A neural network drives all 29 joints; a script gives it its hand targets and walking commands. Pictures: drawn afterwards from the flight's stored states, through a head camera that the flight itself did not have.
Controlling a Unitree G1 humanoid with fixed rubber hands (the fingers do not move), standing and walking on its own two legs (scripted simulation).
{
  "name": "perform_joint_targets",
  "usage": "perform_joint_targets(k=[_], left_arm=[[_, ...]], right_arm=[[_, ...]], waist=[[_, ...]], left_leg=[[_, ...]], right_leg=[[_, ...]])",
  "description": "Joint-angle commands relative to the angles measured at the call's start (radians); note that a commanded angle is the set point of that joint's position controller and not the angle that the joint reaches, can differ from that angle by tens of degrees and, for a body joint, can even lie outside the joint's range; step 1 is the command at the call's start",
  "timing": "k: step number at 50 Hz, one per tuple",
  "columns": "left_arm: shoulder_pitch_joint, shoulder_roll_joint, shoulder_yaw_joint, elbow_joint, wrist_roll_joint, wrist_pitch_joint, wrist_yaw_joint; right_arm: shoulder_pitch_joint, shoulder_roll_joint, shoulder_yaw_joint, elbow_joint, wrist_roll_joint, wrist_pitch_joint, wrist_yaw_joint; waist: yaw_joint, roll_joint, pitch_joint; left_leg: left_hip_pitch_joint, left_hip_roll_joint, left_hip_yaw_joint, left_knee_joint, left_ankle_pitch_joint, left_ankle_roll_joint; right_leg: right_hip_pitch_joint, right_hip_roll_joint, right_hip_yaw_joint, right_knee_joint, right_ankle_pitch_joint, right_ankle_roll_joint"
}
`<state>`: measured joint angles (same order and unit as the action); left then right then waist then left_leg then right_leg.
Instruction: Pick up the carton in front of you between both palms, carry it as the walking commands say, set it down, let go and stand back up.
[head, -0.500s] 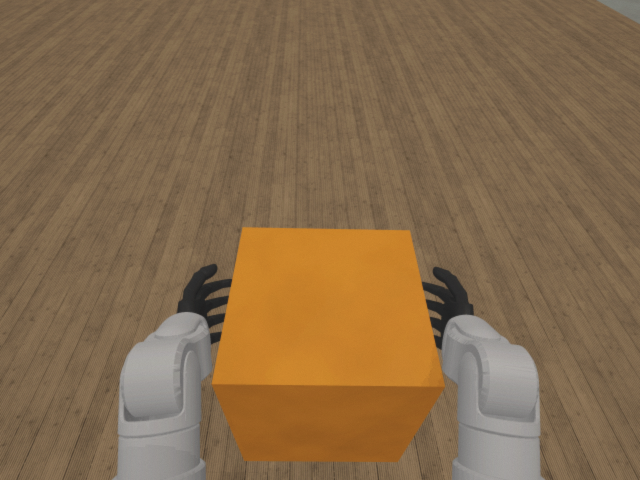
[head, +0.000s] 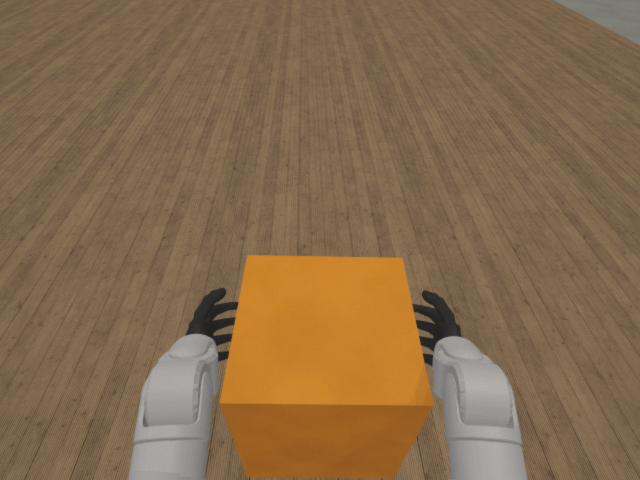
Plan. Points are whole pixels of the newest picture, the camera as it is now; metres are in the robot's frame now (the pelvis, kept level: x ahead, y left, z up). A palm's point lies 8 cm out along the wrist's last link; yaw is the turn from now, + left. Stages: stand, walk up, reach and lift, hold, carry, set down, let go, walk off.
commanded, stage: carry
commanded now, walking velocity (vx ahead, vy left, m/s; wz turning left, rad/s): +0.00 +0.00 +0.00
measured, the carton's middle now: (322, 370) +0.27 +0.00 -0.03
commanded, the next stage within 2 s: hold in 0.54 s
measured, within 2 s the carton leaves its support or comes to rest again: neither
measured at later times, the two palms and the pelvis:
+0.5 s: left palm (203, 354) +0.26 +0.15 +0.04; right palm (443, 357) +0.26 -0.15 +0.04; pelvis -0.03 +0.00 +0.00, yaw +0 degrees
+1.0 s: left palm (189, 374) +0.24 +0.16 +0.03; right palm (426, 358) +0.27 -0.13 +0.03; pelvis -0.07 -0.02 +0.00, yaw +8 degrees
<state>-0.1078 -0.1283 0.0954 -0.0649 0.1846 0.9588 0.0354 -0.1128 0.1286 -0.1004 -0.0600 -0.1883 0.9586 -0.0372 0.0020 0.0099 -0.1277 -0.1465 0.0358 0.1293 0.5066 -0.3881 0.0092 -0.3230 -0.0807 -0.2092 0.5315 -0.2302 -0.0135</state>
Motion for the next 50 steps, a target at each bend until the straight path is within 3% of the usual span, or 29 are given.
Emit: perform_joint_targets(k=[1,8,12,19,27,28,29,30,31,33,34,37,39,42,44,45,47,50], left_arm=[[-0.445,-0.775,-0.539,-0.009,-0.241,-0.095,-0.205],[-0.539,-0.808,-0.415,0.170,-0.158,-0.255,-0.216],[-0.581,-0.870,-0.410,0.224,-0.147,-0.318,-0.229],[-0.537,-0.905,-0.485,0.162,-0.191,-0.285,-0.235],[-0.526,-0.876,-0.480,0.142,-0.196,-0.257,-0.232],[-0.449,-0.897,-0.445,0.165,-0.180,-0.264,-0.236],[-0.463,-0.892,-0.454,0.121,-0.179,-0.288,-0.227],[-0.437,-0.856,-0.440,0.122,-0.161,-0.291,-0.223],[-0.440,-0.858,-0.421,0.143,-0.142,-0.292,-0.218],[-0.436,-0.853,-0.425,0.149,-0.148,-0.301,-0.209],[-0.424,-0.845,-0.412,0.161,-0.141,-0.307,-0.201],[-0.474,-0.849,-0.439,0.150,-0.158,-0.311,-0.208],[-0.544,-0.845,-0.442,0.166,-0.164,-0.315,-0.221],[-0.698,-0.824,-0.385,0.285,-0.137,-0.339,-0.246],[-0.805,-0.830,-0.321,0.406,-0.100,-0.372,-0.259],[-0.857,-0.836,-0.283,0.469,-0.079,-0.391,-0.265],[-0.958,-0.854,-0.189,0.586,-0.032,-0.433,-0.277],[-1.023,-0.811,-0.005,0.731,0.065,-0.484,-0.274]], right_arm=[[-0.442,0.782,0.539,-0.009,0.242,-0.093,0.207],[-0.532,0.814,0.422,0.171,0.161,-0.251,0.215],[-0.575,0.872,0.418,0.224,0.151,-0.314,0.229],[-0.539,0.912,0.500,0.160,0.201,-0.282,0.234],[-0.519,0.883,0.488,0.141,0.196,-0.251,0.228],[-0.411,0.905,0.490,0.109,0.199,-0.248,0.226],[-0.423,0.868,0.488,0.084,0.196,-0.266,0.218],[-0.432,0.865,0.492,0.060,0.187,-0.265,0.214],[-0.469,0.850,0.493,0.046,0.185,-0.269,0.220],[-0.459,0.846,0.501,0.053,0.192,-0.276,0.216],[-0.462,0.820,0.496,0.054,0.187,-0.280,0.216],[-0.468,0.841,0.499,0.069,0.187,-0.284,0.212],[-0.489,0.835,0.457,0.112,0.160,-0.288,0.207],[-0.599,0.843,0.356,0.234,0.106,-0.304,0.202],[-0.719,0.855,0.289,0.326,0.075,-0.323,0.214],[-0.779,0.868,0.261,0.381,0.062,-0.333,0.221],[-0.905,0.890,0.204,0.474,0.036,-0.355,0.233],[-1.001,0.875,0.085,0.610,-0.018,-0.393,0.229]], waist=[[-0.001,0.000,-0.139],[-0.002,-0.004,-0.147],[-0.003,-0.007,-0.173],[-0.003,-0.009,-0.216],[-0.001,-0.011,-0.194],[-0.005,0.072,-0.049],[-0.001,0.074,-0.117],[0.008,0.006,-0.124],[0.019,0.041,-0.107],[0.013,0.002,-0.126],[0.022,0.037,-0.124],[0.003,0.000,-0.110],[-0.018,0.013,-0.071],[-0.045,0.027,0.021],[-0.050,0.042,0.042],[-0.052,0.021,0.055],[-0.035,0.012,0.046],[0.000,-0.018,0.059]], left_leg=[[-0.075,0.121,-0.086,-0.102,0.304,0.010],[-0.092,0.118,-0.092,-0.121,0.216,0.015],[-0.087,0.116,-0.095,-0.114,0.216,0.018],[-0.071,0.115,-0.092,-0.083,0.285,0.018],[-0.089,0.114,-0.094,-0.077,0.284,0.018],[-0.127,-0.081,-0.250,-0.165,0.564,0.026],[-0.150,-0.078,-0.260,-0.152,0.630,0.014],[-0.065,-0.080,-0.263,-0.156,0.580,0.021],[-0.048,-0.093,-0.250,-0.175,0.504,0.019],[-0.036,-0.095,-0.260,-0.173,0.569,0.013],[-0.008,-0.097,-0.257,-0.201,0.487,0.016],[0.021,-0.094,-0.255,-0.181,0.509,0.007],[-0.038,-0.093,-0.251,-0.192,0.382,0.004],[-0.189,-0.083,-0.243,-0.204,0.099,0.030],[-0.259,-0.079,-0.238,-0.199,-0.051,0.058],[-0.257,-0.084,-0.237,-0.172,-0.056,0.065],[-0.294,-0.088,-0.231,-0.142,-0.118,0.076],[-0.343,-0.101,-0.219,-0.079,-0.115,0.071]], right_leg=[[0.155,-0.099,0.113,-0.057,0.240,-0.001],[0.158,-0.102,0.122,-0.081,0.185,-0.003],[0.170,-0.103,0.125,-0.082,0.191,-0.005],[0.182,-0.110,0.122,-0.062,0.257,-0.008],[0.157,-0.107,0.123,-0.059,0.260,-0.007],[0.441,0.167,0.272,-0.085,0.432,-0.027],[0.547,0.142,0.311,-0.081,0.541,-0.032],[0.514,0.147,0.304,-0.092,0.535,-0.020],[0.497,0.148,0.302,-0.096,0.499,-0.013],[0.518,0.161,0.297,-0.097,0.530,0.002],[0.508,0.164,0.288,-0.100,0.467,0.005],[0.462,0.178,0.284,-0.126,0.393,0.005],[0.465,0.180,0.280,-0.127,0.300,-0.006],[0.468,0.175,0.274,-0.104,0.114,-0.008],[0.460,0.175,0.274,-0.078,-0.008,0.002],[0.422,0.172,0.279,-0.077,-0.036,0.008],[0.409,0.169,0.280,-0.064,-0.119,0.015],[0.354,0.162,0.283,-0.050,-0.182,0.015]])
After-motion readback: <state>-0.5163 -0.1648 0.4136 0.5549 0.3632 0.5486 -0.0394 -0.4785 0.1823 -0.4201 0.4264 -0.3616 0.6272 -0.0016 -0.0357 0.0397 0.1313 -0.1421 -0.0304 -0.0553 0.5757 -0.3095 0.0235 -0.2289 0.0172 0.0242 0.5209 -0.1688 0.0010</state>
